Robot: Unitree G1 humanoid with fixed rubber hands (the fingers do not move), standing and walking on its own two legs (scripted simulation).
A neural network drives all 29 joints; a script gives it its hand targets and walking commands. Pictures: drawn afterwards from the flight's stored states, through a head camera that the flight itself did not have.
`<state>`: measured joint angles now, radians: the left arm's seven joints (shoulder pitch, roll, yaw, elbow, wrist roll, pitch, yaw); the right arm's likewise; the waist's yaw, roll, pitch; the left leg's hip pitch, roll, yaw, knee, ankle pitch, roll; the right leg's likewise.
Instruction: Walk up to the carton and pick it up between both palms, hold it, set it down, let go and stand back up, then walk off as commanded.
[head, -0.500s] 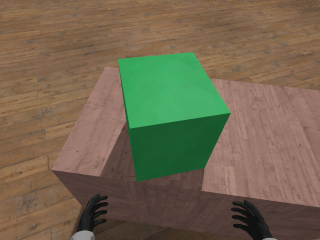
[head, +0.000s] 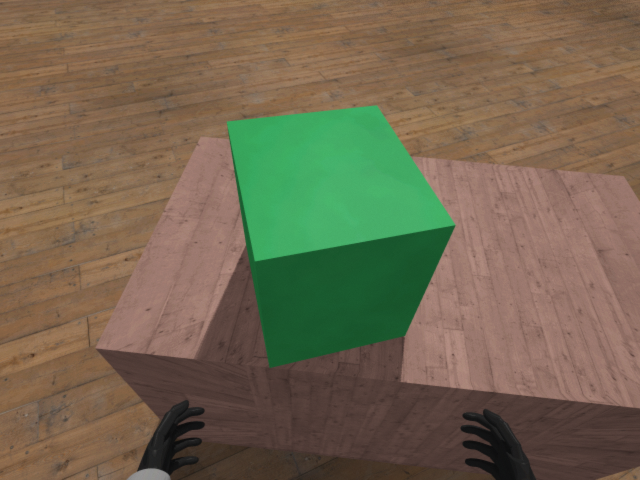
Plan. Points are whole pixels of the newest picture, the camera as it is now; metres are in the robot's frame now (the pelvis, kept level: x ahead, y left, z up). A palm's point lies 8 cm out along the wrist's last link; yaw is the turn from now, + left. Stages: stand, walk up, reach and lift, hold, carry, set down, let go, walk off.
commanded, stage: set down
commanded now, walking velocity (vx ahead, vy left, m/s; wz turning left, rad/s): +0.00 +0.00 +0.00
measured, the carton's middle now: (322, 237) +0.49 +0.03 -0.03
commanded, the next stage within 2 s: let go in 0.52 s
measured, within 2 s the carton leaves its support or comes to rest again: neither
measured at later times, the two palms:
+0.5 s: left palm (162, 463) +0.15 +0.21 -0.08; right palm out of the picture +0.15 -0.23 -0.08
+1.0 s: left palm (157, 469) +0.14 +0.22 -0.08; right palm out of the picture +0.15 -0.24 -0.08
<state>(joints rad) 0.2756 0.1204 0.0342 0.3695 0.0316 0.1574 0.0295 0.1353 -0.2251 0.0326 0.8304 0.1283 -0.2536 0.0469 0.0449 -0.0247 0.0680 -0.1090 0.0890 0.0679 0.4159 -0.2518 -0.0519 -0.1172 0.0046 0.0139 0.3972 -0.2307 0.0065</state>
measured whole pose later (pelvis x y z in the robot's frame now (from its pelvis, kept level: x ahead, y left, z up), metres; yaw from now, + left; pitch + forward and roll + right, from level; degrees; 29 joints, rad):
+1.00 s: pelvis +0.00 +0.00 +0.00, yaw +1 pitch -4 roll -1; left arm 0.26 0.14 0.03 0.40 0.03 0.15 0.02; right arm 0.14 -0.21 0.00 0.83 0.07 -0.21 0.02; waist 0.01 -0.02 0.09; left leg -0.10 0.09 0.06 0.42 -0.25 -0.05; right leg -0.10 0.00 0.00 0.40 -0.23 0.01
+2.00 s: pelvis +0.00 +0.00 +0.00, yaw +1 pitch -3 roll -1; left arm 0.26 0.26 0.03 0.83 0.03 -0.01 0.01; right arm 0.19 -0.27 -0.02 0.87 0.05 0.00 0.00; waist 0.01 -0.02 0.00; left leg -0.10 0.09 0.06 0.42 -0.25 -0.05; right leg -0.11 0.00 0.00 0.40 -0.23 0.01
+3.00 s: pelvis -0.01 +0.00 +0.00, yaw +1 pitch -4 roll -1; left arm 0.23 0.26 0.03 0.89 0.03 -0.02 0.00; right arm 0.19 -0.27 -0.02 0.93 0.05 0.00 0.00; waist 0.01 -0.01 0.04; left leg -0.10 0.09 0.05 0.42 -0.23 -0.05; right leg -0.11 0.00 0.00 0.40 -0.22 0.00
